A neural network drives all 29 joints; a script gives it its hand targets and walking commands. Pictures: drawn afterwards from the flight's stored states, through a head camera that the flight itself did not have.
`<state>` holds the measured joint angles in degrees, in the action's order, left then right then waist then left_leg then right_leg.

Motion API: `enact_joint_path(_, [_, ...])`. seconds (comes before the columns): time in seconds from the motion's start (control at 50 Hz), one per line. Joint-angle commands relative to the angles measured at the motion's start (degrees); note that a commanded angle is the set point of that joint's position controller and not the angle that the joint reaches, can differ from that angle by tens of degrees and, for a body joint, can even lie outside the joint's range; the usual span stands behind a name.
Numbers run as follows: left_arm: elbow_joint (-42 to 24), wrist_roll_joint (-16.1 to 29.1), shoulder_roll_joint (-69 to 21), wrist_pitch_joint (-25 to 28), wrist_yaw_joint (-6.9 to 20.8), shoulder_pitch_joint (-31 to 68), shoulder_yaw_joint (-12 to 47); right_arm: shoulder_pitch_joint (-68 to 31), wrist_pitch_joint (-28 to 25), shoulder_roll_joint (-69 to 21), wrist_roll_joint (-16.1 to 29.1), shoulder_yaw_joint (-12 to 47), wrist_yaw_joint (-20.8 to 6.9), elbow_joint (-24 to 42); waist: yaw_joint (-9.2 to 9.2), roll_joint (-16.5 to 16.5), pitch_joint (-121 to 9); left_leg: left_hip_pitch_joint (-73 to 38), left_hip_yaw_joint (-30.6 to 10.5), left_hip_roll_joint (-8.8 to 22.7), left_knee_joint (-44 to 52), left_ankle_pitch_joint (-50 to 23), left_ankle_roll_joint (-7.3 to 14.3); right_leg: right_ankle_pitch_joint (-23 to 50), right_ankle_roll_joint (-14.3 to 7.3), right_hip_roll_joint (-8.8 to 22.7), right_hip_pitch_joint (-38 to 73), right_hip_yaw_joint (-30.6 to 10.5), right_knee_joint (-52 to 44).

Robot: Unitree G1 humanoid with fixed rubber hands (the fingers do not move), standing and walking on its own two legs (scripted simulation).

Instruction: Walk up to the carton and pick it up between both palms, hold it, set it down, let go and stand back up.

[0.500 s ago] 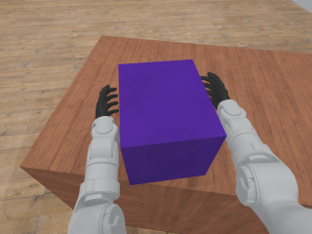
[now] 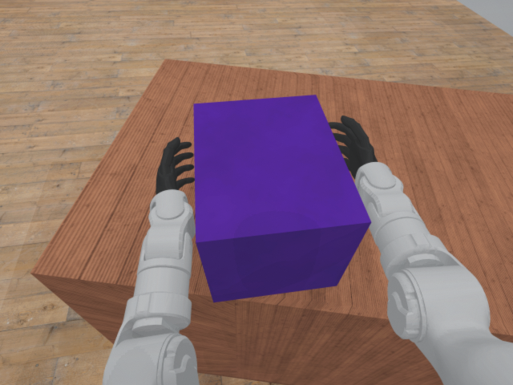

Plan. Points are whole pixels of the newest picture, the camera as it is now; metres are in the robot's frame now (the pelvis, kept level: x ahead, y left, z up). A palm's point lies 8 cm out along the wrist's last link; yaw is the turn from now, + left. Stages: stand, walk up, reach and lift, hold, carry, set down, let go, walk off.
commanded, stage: reach and lift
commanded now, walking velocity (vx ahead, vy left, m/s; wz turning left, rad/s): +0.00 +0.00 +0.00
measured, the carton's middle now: (266, 195) +0.41 +0.03 +0.06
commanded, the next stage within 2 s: hold in 2.00 s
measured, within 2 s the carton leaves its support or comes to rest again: neither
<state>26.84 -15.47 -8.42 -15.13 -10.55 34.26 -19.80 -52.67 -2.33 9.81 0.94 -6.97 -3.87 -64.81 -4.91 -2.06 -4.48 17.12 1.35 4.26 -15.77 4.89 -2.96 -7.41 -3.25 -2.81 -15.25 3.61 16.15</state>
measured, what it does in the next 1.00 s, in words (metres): stands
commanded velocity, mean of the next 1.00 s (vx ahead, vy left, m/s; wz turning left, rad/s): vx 0.00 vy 0.00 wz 0.00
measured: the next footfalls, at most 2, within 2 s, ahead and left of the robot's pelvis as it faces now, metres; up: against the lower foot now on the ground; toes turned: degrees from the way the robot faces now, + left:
none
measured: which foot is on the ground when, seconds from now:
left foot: down 0.00-1.00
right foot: down 0.00-1.00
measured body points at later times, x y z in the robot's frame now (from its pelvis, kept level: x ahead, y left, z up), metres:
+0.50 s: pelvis +0.01 +0.02 +0.00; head +0.00 +0.04 +0.45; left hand +0.39 +0.19 +0.14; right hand +0.44 -0.11 +0.16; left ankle +0.02 +0.16 -0.75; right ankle +0.00 -0.08 -0.75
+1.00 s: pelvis -0.01 +0.03 +0.00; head -0.06 +0.05 +0.45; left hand +0.38 +0.19 +0.20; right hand +0.40 -0.12 +0.22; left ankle +0.02 +0.16 -0.75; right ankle +0.00 -0.08 -0.75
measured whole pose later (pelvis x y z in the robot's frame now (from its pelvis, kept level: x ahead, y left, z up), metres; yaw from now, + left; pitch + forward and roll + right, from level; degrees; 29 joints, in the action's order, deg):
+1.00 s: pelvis -0.01 +0.03 +0.00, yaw +2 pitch -4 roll +0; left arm 14.2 -12.3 -0.8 -37.8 -4.9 38.1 -15.2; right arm -51.2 20.9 6.4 10.5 -4.8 8.3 -43.5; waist 4.0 -2.3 -3.2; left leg 7.1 0.7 1.2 -18.4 7.3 -0.5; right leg -9.9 -0.5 0.3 -4.4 4.2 18.3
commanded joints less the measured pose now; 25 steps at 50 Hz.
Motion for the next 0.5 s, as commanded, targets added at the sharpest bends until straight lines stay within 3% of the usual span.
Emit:
enact_joint_path(0.0, [-5.5,3.9,-27.5,2.1,5.2,35.9,23.8,-27.5,-3.3,-32.0,1.2,10.7,-2.9,10.4,-0.54,0.2,-28.7,-7.8,1.9,-3.8,-0.7,-8.1,3.0,19.4,4.4,2.5,15.7,-1.5,1.1])
enact_joint_path(0.02, [-7.6,4.0,-26.9,1.9,5.5,36.8,22.9,-27.4,-2.9,-32.5,1.6,11.2,-2.7,12.1,-0.75,-0.9,-28.1,-7.6,1.3,-3.8,-0.6,-8.5,3.1,20.7,5.1,2.9,16.8,-1.6,0.8])
enact_joint_path(0.04, [-10.6,4.5,-27.3,1.5,5.1,37.3,24.1,-28.4,-2.6,-31.5,2.7,11.1,-2.9,13.5,-0.27,0.5,-29.7,-8.3,0.9,-3.5,-1.1,-9.8,2.7,20.6,4.9,2.5,16.8,-1.2,1.3])
enact_joint_path(0.06, [-8.3,4.8,-27.4,0.7,5.6,36.3,25.1,-27.0,-1.9,-32.1,2.4,11.0,-2.3,11.6,1.25,0.6,-27.3,-8.1,1.7,-4.1,-0.8,-8.4,2.8,18.9,4.7,2.3,15.7,-1.2,0.8])
enact_joint_path(0.08, [-13.5,6.0,-28.3,0.9,4.9,37.2,26.8,-29.4,-2.9,-30.9,3.9,12.2,-2.2,17.8,0.85,0.1,-31.0,-10.1,0.5,-3.7,-1.7,-12.0,2.5,20.6,4.7,1.5,15.7,-0.4,1.3])
enact_joint_path(0.1, [-13.1,6.7,-29.0,0.6,4.4,37.3,28.4,-31.1,-3.1,-30.3,4.8,12.9,-2.1,19.2,0.95,1.6,-31.8,-11.6,0.6,-3.5,-2.2,-13.4,1.9,20.3,4.2,1.3,14.8,-0.2,1.3])
enact_joint_path(0.12, [-6.7,6.1,-27.7,-1.0,5.3,35.6,28.1,-29.2,-1.7,-31.0,4.2,13.3,-1.0,15.6,1.91,0.8,-27.7,-11.0,1.0,-3.7,-1.9,-9.7,2.2,17.6,4.3,1.6,13.3,-1.2,0.2])
enact_joint_path(0.14, [-13.0,7.7,-29.5,-1.1,5.3,38.7,30.2,-32.6,-1.9,-31.3,4.8,13.6,-0.9,20.3,2.77,1.4,-29.8,-10.9,0.0,-4.0,-1.7,-9.3,2.1,16.5,4.1,1.7,14.2,-0.9,0.5])
enact_joint_path(0.16, [-10.6,7.2,-28.4,-1.5,5.1,37.3,29.3,-33.1,-1.5,-31.5,5.5,13.5,-0.9,20.5,1.97,-0.2,-28.4,-10.4,0.1,-3.8,-1.3,-8.4,2.4,14.6,4.4,1.2,12.7,0.1,0.1])
enact_joint_path(0.18, [-16.7,9.1,-29.8,-1.5,5.2,37.5,32.3,-31.5,-1.3,-32.9,6.4,15.1,-0.5,23.8,2.37,0.9,-34.2,-13.1,-0.1,-3.7,-2.3,-10.8,2.1,16.8,3.8,1.1,14.7,-0.1,0.6])
enact_joint_path(0.2, [-10.7,8.7,-28.9,-2.7,5.8,37.9,31.1,-31.5,0.0,-32.5,5.7,14.6,-0.3,21.3,3.65,0.5,-28.9,-11.9,-0.3,-3.8,-1.4,-7.9,2.2,13.8,4.1,1.5,12.8,-0.1,-0.4])
enact_joint_path(0.22, [-12.2,9.2,-29.2,-2.9,6.4,40.0,31.9,-32.5,0.4,-33.6,4.7,14.5,0.3,22.9,5.09,0.0,-29.0,-12.4,-0.6,-4.3,-1.5,-6.9,2.4,12.3,4.4,2.0,13.5,-0.4,-0.9])
enact_joint_path(0.24, [-20.3,10.5,-31.8,-2.4,5.8,39.3,34.7,-32.6,-0.2,-33.5,6.4,14.6,0.2,28.1,5.75,3.0,-34.6,-15.5,-1.1,-3.8,-2.2,-12.2,1.4,15.9,4.0,1.3,14.3,0.7,-0.4])
enact_joint_path(0.26, [-19.0,10.7,-32.1,-3.0,5.4,38.4,36.0,-32.3,0.1,-32.5,7.6,15.6,0.1,27.3,5.07,4.9,-34.9,-18.1,-1.4,-3.6,-3.2,-15.1,0.8,17.4,3.5,0.8,12.8,0.3,0.3])
enact_joint_path(0.28, [-24.7,12.2,-32.5,-2.2,4.4,40.2,37.7,-34.0,-0.5,-31.7,9.8,16.8,-0.4,31.9,4.66,5.1,-40.1,-19.8,-2.0,-3.5,-4.6,-18.1,-0.2,19.0,3.6,0.3,12.9,1.4,1.1])
enact_joint_path(0.3, [-16.3,11.7,-30.6,-2.9,4.2,40.1,36.7,-33.1,1.0,-30.8,9.0,15.9,-0.2,28.3,6.15,3.5,-35.6,-18.5,-1.9,-3.3,-4.3,-15.0,-0.1,14.4,3.7,0.2,9.7,0.7,0.2])
enact_joint_path(0.32, [-15.4,11.0,-30.0,-3.7,4.6,40.2,35.7,-31.6,2.5,-32.2,8.2,16.8,0.2,26.0,5.11,2.4,-31.2,-15.9,-1.3,-3.8,-2.9,-10.3,0.3,11.7,4.0,1.0,10.3,0.2,-1.0])
enact_joint_path(0.34, [-17.4,10.1,-30.7,-4.9,4.7,36.8,35.0,-30.4,3.1,-32.0,8.6,17.1,0.0,27.2,4.93,3.3,-32.1,-18.1,-1.7,-3.6,-2.4,-11.6,1.0,12.0,3.9,0.9,10.6,0.2,-0.4])
enact_joint_path(0.36, [-11.0,8.4,-28.8,-7.2,6.3,34.0,32.9,-26.6,5.6,-32.3,7.0,16.5,1.0,21.8,6.97,2.0,-24.4,-16.6,-1.1,-4.1,-1.1,-8.2,1.6,10.0,4.2,1.6,10.1,-0.5,-2.2])
enact_joint_path(0.4, [-13.9,7.6,-27.3,-10.1,8.3,30.8,30.6,-27.0,7.2,-33.1,7.8,17.0,1.9,27.9,7.01,1.0,-22.6,-15.4,-1.1,-4.7,-0.2,-9.1,2.4,14.1,4.6,2.0,14.6,-1.2,-1.8])
enact_joint_path(0.42, [-14.3,7.9,-27.4,-11.2,9.0,30.5,30.3,-28.1,7.7,-33.8,8.6,18.8,2.3,29.6,5.75,-0.4,-22.0,-15.1,-1.2,-5.2,-0.4,-9.8,2.4,16.6,4.9,2.0,16.3,-1.2,-1.3])
enact_joint_path(0.44, [-16.7,8.6,-27.0,-11.9,9.7,30.5,31.2,-27.0,8.0,-34.2,10.3,20.0,2.9,31.3,6.57,1.1,-22.9,-15.7,-1.2,-5.4,-0.8,-12.1,2.1,21.5,4.9,2.0,18.8,-1.4,-0.3])
enact_joint_path(0.46, [-20.6,9.0,-27.3,-11.4,9.3,32.4,31.3,-30.4,7.8,-33.6,12.2,21.0,2.6,35.9,5.36,0.7,-24.9,-16.5,-1.7,-5.0,-1.5,-14.8,1.4,23.1,5.3,1.3,19.3,-0.3,0.5])
enact_joint_path(0.48, [-21.7,9.7,-27.7,-11.5,9.1,33.5,32.7,-30.5,8.4,-34.0,13.4,21.9,2.7,35.7,5.52,1.8,-26.3,-17.4,-1.9,-5.2,-2.6,-16.2,1.2,23.8,5.2,0.8,19.0,-0.6,0.9])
